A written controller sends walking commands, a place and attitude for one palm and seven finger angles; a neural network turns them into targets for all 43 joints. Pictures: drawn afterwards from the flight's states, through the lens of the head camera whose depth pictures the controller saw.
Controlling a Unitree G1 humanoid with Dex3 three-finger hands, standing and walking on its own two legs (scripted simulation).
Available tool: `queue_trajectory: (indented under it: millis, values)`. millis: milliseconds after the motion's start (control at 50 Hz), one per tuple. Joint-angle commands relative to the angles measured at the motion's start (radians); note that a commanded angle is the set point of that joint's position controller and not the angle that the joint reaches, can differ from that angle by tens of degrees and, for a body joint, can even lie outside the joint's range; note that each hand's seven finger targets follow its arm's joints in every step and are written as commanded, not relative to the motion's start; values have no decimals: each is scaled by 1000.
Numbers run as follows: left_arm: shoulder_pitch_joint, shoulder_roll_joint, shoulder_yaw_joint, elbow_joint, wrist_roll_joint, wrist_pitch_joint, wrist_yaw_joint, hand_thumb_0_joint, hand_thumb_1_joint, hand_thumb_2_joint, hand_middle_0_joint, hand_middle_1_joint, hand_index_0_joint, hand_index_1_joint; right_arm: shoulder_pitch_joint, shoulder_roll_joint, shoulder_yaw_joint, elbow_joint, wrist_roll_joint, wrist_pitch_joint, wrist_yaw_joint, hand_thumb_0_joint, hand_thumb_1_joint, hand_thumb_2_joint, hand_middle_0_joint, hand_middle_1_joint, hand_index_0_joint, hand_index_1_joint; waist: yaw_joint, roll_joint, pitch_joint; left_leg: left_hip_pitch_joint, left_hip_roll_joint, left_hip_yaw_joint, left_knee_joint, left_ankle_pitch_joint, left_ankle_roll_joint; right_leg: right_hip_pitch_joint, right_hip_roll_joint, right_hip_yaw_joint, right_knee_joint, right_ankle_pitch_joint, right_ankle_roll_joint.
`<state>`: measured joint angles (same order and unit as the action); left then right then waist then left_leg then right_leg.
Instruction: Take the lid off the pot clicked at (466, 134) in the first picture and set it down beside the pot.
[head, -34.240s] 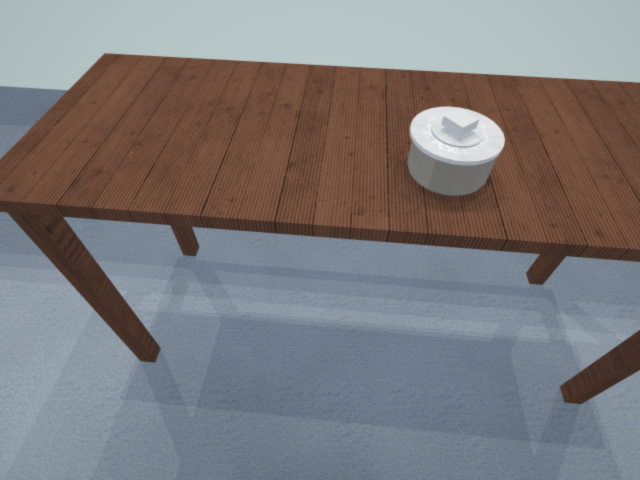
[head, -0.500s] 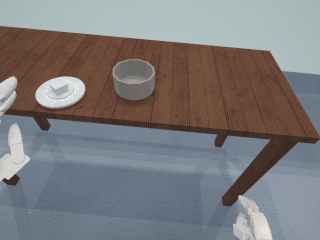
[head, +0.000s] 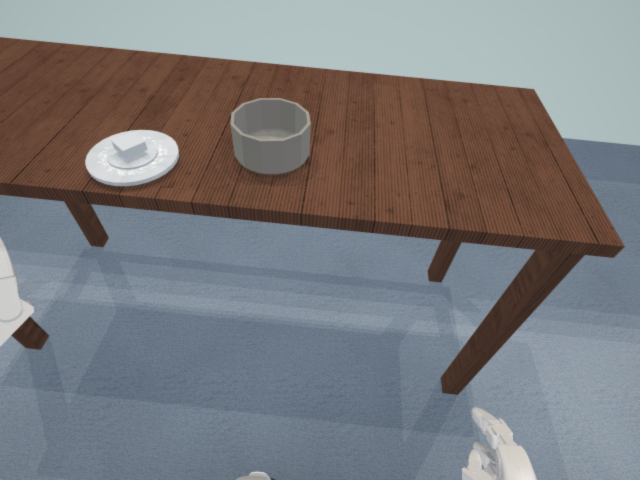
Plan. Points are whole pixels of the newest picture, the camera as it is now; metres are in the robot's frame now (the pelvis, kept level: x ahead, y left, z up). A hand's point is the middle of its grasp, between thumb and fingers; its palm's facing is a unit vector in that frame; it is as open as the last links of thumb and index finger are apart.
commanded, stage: step back with the hand held close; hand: left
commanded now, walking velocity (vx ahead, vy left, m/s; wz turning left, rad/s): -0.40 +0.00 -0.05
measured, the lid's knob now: (129, 145) +0.63 +0.37 +0.05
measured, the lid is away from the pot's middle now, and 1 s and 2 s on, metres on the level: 0.25 0.25 0.25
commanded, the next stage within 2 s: stop stepping back and stand still in 0.32 s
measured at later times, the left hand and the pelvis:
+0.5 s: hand out of the picture +0.08 +0.22 +0.21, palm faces +0.29 -0.84 -0.47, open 7.4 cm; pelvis -0.12 +0.00 +0.00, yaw -2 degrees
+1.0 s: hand out of the picture +0.01 +0.25 +0.23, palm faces +0.39 -0.82 -0.42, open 7.4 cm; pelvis -0.17 +0.02 +0.01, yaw +0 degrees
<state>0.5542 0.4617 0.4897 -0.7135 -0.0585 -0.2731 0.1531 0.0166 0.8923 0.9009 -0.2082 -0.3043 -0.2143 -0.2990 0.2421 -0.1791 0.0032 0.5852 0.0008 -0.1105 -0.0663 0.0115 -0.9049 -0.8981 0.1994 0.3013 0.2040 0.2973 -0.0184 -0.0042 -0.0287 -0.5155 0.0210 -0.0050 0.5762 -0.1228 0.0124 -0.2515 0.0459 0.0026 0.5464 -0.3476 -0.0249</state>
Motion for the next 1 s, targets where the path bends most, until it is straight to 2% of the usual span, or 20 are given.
queue_trajectory:
  millis: [0, 60, 100, 140, 180, 280, 380, 400, 420, 440, 460, 480, 540, 600, 640, 700, 800, 860, 920, 980]
  values:
    - [-100, 162, 74, -120, -8, -71, 15, 0, 900, 900, -200, -300, -200, -300, -127, -112, -43, -99, -13, -39, -6, 0, -900, -900, 200, 300, 200, 300, 3, -31, -66, 179, 6, -16, 229, -233, -34, -120, -358, 264, -276, 549, -109]
    - [-82, 130, 46, -119, -9, -23, -2, 0, 900, 900, -200, -300, -200, -300, -147, -112, -56, -114, 9, -18, -21, 0, -900, -900, 200, 300, 200, 300, 1, -208, -139, 139, 2, -36, 171, -198, -25, 65, -297, 163, -125, 871, -82]
    - [-76, 113, 34, -119, -11, -14, -9, 0, 900, 900, -200, -300, -200, -300, -156, -127, -44, -117, 8, -4, -34, 0, -900, -900, 200, 300, 200, 300, -4, -71, -98, 228, 18, -10, -107, 170, -15, 54, -182, 67, -27, 807, -14]
    - [-121, 141, 36, -192, -11, -18, -15, 0, 900, 900, -200, -300, -200, -300, -169, -165, -65, -133, 13, 1, -30, 0, -900, -900, 200, 300, 200, 300, 15, 170, -161, 434, 186, -119, -150, 843, 32, -39, -41, 2, 110, 337, 45]
    - [-73, 145, 54, -168, -26, -29, -20, 0, 900, 900, -200, -300, -200, -300, -137, -152, -74, -137, -4, -25, -1, 0, -900, -900, 200, 300, 200, 300, 20, 214, -202, 494, 286, -201, -140, 973, 96, -142, -2, 59, 230, -131, 26]
    - [13, 126, 62, -282, -34, 6, -21, 0, 900, 900, -200, -300, -200, -300, -134, -154, -78, -146, -8, -40, 28, 0, -900, -900, 200, 300, 200, 300, 24, 204, -224, 407, 264, -155, -192, 639, 103, -88, -1, 25, 228, -68, 43]
    - [20, 138, 79, -232, -43, 20, -11, 0, 900, 900, -200, -300, -200, -300, -165, -155, -67, -152, -10, -38, 14, 0, -900, -900, 200, 300, 200, 300, 24, 205, -108, 51, 221, -145, -370, -206, 63, 134, 5, -47, 49, -51, 25]
    - [-34, -113, -395, 692, 60, 238, -144, 0, 900, 900, -200, -300, -200, -300, -175, -316, -88, 46, 28, -5, 36, 0, -900, -900, 200, 300, 200, 300, -46, 172, -19, 61, 175, -215, 81, 102, 38, -101, -182, 103, 13, 127, -25]
    - [-308, 198, 67, -497, -49, 72, -49, 0, 900, 900, -200, -300, -200, -300, -228, -103, -97, -188, 46, -8, 30, 0, -900, -900, 200, 300, 200, 300, 38, -92, -165, 346, 52, -4, -2, -358, -39, -118, -115, 1, -254, -15, 5]
    - [-146, 329, 183, -318, -30, 22, 1, 0, 900, 900, -200, -300, -200, -300, -147, -138, -67, -153, 3, -10, -17, 0, -900, -900, 200, 300, 200, 300, -25, -161, -88, 262, -7, -3, 203, -342, -47, -230, -305, 272, -420, -293, -95]
    - [-57, 246, 120, -224, -31, 19, -4, 0, 900, 900, -200, -300, -200, -300, -126, -126, -72, -152, 14, -2, -24, 0, -900, -900, 200, 300, 200, 300, 16, -307, -6, 198, -67, -40, 468, -361, -50, -367, -405, 380, -474, -420, -171]
    - [-22, 186, 113, -148, -31, 42, 3, 0, 900, 900, -200, -300, -200, -300, -122, -123, -52, -128, -5, 16, -11, 0, -900, -900, 200, 300, 200, 300, 4, -129, -11, 135, -14, -60, 519, -328, -40, -289, -407, 280, -400, -194, -173]
    - [-123, 155, 61, -244, -14, 52, -9, 0, 900, 900, -200, -300, -200, -300, -190, -126, -50, -182, 21, 18, -25, 0, -900, -900, 200, 300, 200, 300, -11, -181, -36, 255, 34, -57, 372, -299, -22, -307, -327, 147, -294, -189, -102]
    - [-134, 96, 24, -125, -1, 27, 14, 0, 900, 900, -200, -300, -200, -300, -145, -136, -30, -141, 10, -9, -45, 0, -900, -900, 200, 300, 200, 300, -21, 101, 56, 284, 20, -15, -105, -278, -4, -217, -189, 35, -174, -217, -27]
    - [-135, 95, 19, -113, 8, -1, 21, 0, 900, 900, -200, -300, -200, -300, -136, -172, -40, -156, 9, -41, -46, 0, -900, -900, 200, 300, 200, 300, 0, 247, 107, 128, 134, -222, -307, -504, 56, -107, -87, -19, -30, -131, 20]
    - [-161, 116, 48, -81, 26, 5, 13, 0, 900, 900, -200, -300, -200, -300, -138, -157, -36, -150, 15, -47, -33, 0, -900, -900, 200, 300, 200, 300, 3, 291, 94, -141, 164, -300, -474, -779, 58, 106, 0, -80, 160, -98, 24]
    - [-83, 114, 28, -144, 28, 2, 1, 0, 900, 900, -200, -300, -200, -300, -132, -140, -45, -140, 5, -52, -9, 0, -900, -900, 200, 300, 200, 300, 5, 55, 5, -7, 81, -149, -252, -508, 44, 175, -51, -19, -116, -103, -6]
    - [-73, 145, 61, -170, 3, -4, 1, 0, 900, 900, -200, -300, -200, -300, -114, -145, -51, -105, -11, -24, 3, 0, -900, -900, 200, 300, 200, 300, -5, -112, -9, 19, -26, 16, 220, -219, -8, 89, -342, 374, -369, -139, -153]
    - [-52, 116, 60, -140, 0, 3, 6, 0, 900, 900, -200, -300, -200, -300, -117, -139, -59, -111, 8, -21, 2, 0, -900, -900, 200, 300, 200, 300, 5, -130, -34, 57, 11, -14, 209, -297, 1, 80, -341, 292, -294, -13, -161]
    - [-65, 79, 22, -112, 1, 6, 17, 0, 900, 900, -200, -300, -200, -300, -129, -127, -33, -109, 12, -19, -19, 0, -900, -900, 200, 300, 200, 300, -13, -7, 12, 308, 12, 24, -134, -162, 18, -38, -203, 90, -167, 2, -64]
